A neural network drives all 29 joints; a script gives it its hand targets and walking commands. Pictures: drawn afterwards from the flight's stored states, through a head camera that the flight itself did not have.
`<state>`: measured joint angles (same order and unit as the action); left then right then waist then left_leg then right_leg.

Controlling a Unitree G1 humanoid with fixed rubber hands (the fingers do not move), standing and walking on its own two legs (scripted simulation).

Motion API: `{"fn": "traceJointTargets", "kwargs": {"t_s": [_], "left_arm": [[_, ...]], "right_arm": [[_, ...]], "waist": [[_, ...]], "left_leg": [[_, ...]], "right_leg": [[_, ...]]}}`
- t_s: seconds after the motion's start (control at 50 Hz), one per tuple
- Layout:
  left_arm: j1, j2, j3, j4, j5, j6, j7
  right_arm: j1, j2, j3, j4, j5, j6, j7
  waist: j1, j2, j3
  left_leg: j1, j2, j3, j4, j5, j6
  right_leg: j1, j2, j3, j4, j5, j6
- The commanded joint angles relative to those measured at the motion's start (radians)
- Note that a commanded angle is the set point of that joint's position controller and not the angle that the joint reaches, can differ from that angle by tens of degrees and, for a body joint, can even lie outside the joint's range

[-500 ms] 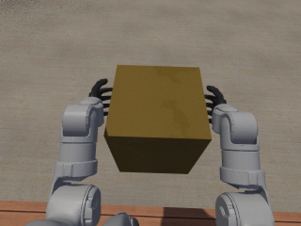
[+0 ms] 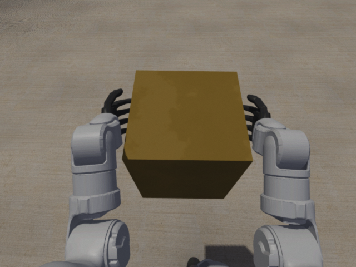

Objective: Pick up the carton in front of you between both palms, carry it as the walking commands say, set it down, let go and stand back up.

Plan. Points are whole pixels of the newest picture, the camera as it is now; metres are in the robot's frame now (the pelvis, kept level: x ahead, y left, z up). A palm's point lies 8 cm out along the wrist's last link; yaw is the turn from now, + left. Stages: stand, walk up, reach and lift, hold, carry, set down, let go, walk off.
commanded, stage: carry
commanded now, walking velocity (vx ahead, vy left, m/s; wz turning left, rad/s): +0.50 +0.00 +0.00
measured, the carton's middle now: (184, 141) +0.37 -0.02 +0.07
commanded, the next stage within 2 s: none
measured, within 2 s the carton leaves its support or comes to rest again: neither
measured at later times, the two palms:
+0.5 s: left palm (144, 69) +0.69 +0.09 +0.05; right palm (234, 70) +0.67 -0.21 +0.05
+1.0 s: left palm (167, 27) +0.94 +0.01 +0.07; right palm (241, 26) +0.93 -0.29 +0.07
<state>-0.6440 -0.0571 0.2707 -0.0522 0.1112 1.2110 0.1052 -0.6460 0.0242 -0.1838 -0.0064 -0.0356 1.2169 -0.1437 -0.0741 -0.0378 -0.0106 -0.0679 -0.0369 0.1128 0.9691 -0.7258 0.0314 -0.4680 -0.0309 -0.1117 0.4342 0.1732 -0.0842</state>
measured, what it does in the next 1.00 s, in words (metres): walks ahead: left foot, then right foot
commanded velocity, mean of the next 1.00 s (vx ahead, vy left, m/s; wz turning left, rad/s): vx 0.50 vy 0.00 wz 0.00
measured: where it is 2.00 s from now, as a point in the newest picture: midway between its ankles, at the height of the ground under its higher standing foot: (192, 112)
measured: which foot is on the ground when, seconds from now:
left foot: down 0.00-0.02, up 0.04-0.44, down 0.46-0.92, up 0.94-1.00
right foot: down 0.00-0.46, up 0.48-0.88, down 0.90-1.00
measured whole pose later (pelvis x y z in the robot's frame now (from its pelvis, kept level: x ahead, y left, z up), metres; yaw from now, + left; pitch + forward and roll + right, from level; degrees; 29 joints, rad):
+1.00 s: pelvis +0.66 -0.14 -0.01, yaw -1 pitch +5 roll -1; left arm -0.25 -0.15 0.16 -0.15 0.14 1.16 0.10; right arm -0.25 0.13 -0.17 -0.16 -0.11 1.21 -0.07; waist 0.02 0.02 -0.12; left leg -0.37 0.05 0.06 1.07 -0.45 0.01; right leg -0.36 -0.02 -0.21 0.47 -0.19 -0.06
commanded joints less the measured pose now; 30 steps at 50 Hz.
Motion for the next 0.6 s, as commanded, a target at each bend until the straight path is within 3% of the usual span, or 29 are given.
{"fn": "traceJointTargets", "kwargs": {"t_s": [0.0,0.02,0.04,0.06,0.08,0.1,0.12,0.14,0.16,0.24,0.28,0.36,0.38,0.4,0.42,0.44,0.46,0.48,0.5,0.52,0.54,0.58], "left_arm": [[-0.598,-0.838,-0.643,0.081,-0.367,0.015,-0.227],[-0.588,-0.833,-0.628,0.105,-0.388,0.020,-0.227],[-0.617,-0.891,-0.645,0.091,-0.420,0.020,-0.231],[-0.670,-0.942,-0.653,0.056,-0.453,0.020,-0.239],[-0.743,-0.992,-0.688,0.003,-0.490,0.010,-0.245],[-0.781,-1.049,-0.706,-0.024,-0.520,0.003,-0.249],[-0.805,-1.082,-0.723,-0.061,-0.541,-0.007,-0.250],[-0.817,-1.105,-0.734,-0.087,-0.553,-0.015,-0.250],[-0.811,-1.123,-0.746,-0.103,-0.563,-0.025,-0.250],[-0.707,-1.135,-0.791,-0.108,-0.558,-0.064,-0.253],[-0.658,-1.124,-0.817,-0.105,-0.550,-0.087,-0.258],[-0.586,-1.081,-0.855,-0.100,-0.534,-0.123,-0.263],[-0.577,-1.065,-0.861,-0.099,-0.531,-0.128,-0.262],[-0.563,-1.055,-0.863,-0.103,-0.530,-0.134,-0.259],[-0.560,-1.048,-0.867,-0.109,-0.532,-0.137,-0.257],[-0.582,-1.039,-0.875,-0.124,-0.531,-0.138,-0.255],[-0.593,-1.024,-0.876,-0.131,-0.520,-0.135,-0.253],[-0.557,-1.009,-0.858,-0.100,-0.514,-0.115,-0.247],[-0.512,-0.963,-0.830,-0.082,-0.498,-0.103,-0.237],[-0.532,-0.958,-0.824,-0.103,-0.492,-0.098,-0.230],[-0.552,-0.950,-0.806,-0.114,-0.476,-0.094,-0.223],[-0.532,-0.942,-0.771,-0.111,-0.436,-0.081,-0.207]], "right_arm": [[-0.808,1.036,0.708,-0.050,0.462,-0.010,0.273],[-0.772,1.030,0.688,-0.022,0.455,0.004,0.263],[-0.784,1.025,0.674,-0.041,0.445,0.005,0.252],[-0.804,1.044,0.655,-0.044,0.435,-0.002,0.240],[-0.806,1.071,0.641,-0.067,0.426,-0.010,0.231],[-0.809,1.086,0.637,-0.092,0.416,-0.020,0.222],[-0.795,1.108,0.637,-0.107,0.410,-0.030,0.215],[-0.794,1.123,0.642,-0.129,0.408,-0.042,0.208],[-0.775,1.134,0.647,-0.136,0.404,-0.052,0.202],[-0.682,1.138,0.687,-0.157,0.372,-0.100,0.186],[-0.644,1.124,0.710,-0.162,0.355,-0.125,0.185],[-0.600,1.085,0.752,-0.176,0.332,-0.158,0.193],[-0.590,1.068,0.758,-0.182,0.329,-0.161,0.196],[-0.588,1.048,0.765,-0.195,0.331,-0.162,0.200],[-0.587,1.029,0.764,-0.213,0.334,-0.161,0.204],[-0.586,1.011,0.764,-0.232,0.341,-0.159,0.207],[-0.572,0.992,0.764,-0.242,0.355,-0.152,0.213],[-0.547,0.957,0.749,-0.204,0.344,-0.145,0.216],[-0.491,0.972,0.759,-0.167,0.367,-0.134,0.221],[-0.522,0.983,0.772,-0.196,0.391,-0.130,0.227],[-0.587,1.007,0.787,-0.229,0.424,-0.123,0.234],[-0.688,1.044,0.805,-0.267,0.478,-0.104,0.245]], "waist": [[0.118,-0.287,-0.477],[0.142,-0.291,-0.607],[0.162,-0.223,-0.609],[0.139,-0.054,-0.514],[0.129,-0.068,-0.521],[0.115,-0.018,-0.522],[0.105,-0.033,-0.530],[0.102,-0.016,-0.535],[0.106,-0.042,-0.543],[0.132,-0.059,-0.578],[0.138,-0.045,-0.561],[0.168,-0.035,-0.504],[0.161,-0.037,-0.503],[0.142,-0.063,-0.511],[0.069,-0.086,-0.539],[-0.001,-0.048,-0.563],[-0.024,0.088,-0.588],[-0.016,0.276,-0.727],[-0.037,0.224,-0.800],[-0.021,0.158,-0.721],[0.007,0.054,-0.639],[0.025,0.027,-0.548]], "left_leg": [[-0.552,0.001,-0.108,0.583,0.014,0.013],[-0.673,-0.001,-0.141,0.717,0.065,0.006],[-0.752,0.013,-0.138,0.696,0.113,-0.004],[-0.748,0.032,-0.133,0.631,0.169,-0.007],[-0.738,0.053,-0.144,0.574,0.203,-0.012],[-0.679,0.087,-0.161,0.518,0.251,-0.016],[-0.661,0.090,-0.146,0.495,0.251,-0.019],[-0.681,0.098,-0.146,0.434,0.357,-0.014],[-0.724,0.097,-0.132,0.377,0.393,-0.013],[-0.820,0.078,-0.060,0.249,0.431,-0.002],[-0.815,0.058,-0.022,0.143,0.506,0.011],[-0.695,-0.022,0.062,-0.244,0.685,0.031],[-0.583,-0.061,0.100,-0.367,0.720,0.040],[-0.422,-0.091,0.125,-0.423,0.758,0.052],[-0.214,-0.066,0.104,-0.496,0.820,0.063],[0.024,-0.017,0.076,-0.574,0.915,0.075],[0.296,0.176,-0.148,-0.511,1.182,0.114],[0.643,0.466,-0.592,-0.421,1.371,0.361],[0.677,0.449,-0.701,-0.494,1.052,0.403],[0.590,0.401,-0.612,-0.524,0.921,0.355],[0.492,0.368,-0.524,-0.550,0.912,0.291],[0.319,0.320,-0.424,-0.605,0.928,0.219]], "right_leg": [[0.869,-0.246,0.282,0.316,0.563,-0.050],[0.933,-0.344,0.540,0.221,0.224,-0.158],[0.873,-0.352,0.687,0.045,-0.148,-0.183],[0.766,-0.302,0.630,-0.001,-0.235,-0.135],[0.706,-0.326,0.629,0.010,-0.097,-0.149],[0.635,-0.307,0.579,0.024,-0.048,-0.118],[0.595,-0.283,0.527,0.023,-0.024,-0.098],[0.603,-0.228,0.430,0.042,0.048,-0.065],[0.638,-0.211,0.386,0.059,0.160,-0.062],[0.741,-0.163,0.283,0.104,0.407,-0.075],[0.757,-0.129,0.239,0.109,0.482,-0.056],[0.780,-0.065,0.161,0.145,0.590,-0.028],[0.749,-0.052,0.124,0.174,0.679,-0.016],[0.671,-0.074,0.107,0.227,0.747,-0.011],[0.574,-0.105,0.099,0.293,0.734,0.020],[0.445,-0.104,0.055,0.436,0.634,0.059],[0.183,-0.044,0.052,0.614,-0.023,0.090],[-0.201,0.123,0.118,0.959,-0.774,0.138],[-0.274,0.100,0.203,1.081,-0.751,0.097],[-0.315,0.052,0.205,1.041,-0.709,0.073],[-0.321,0.019,0.176,0.935,-0.667,0.059],[-0.240,-0.011,0.143,0.751,-0.590,0.067]]}}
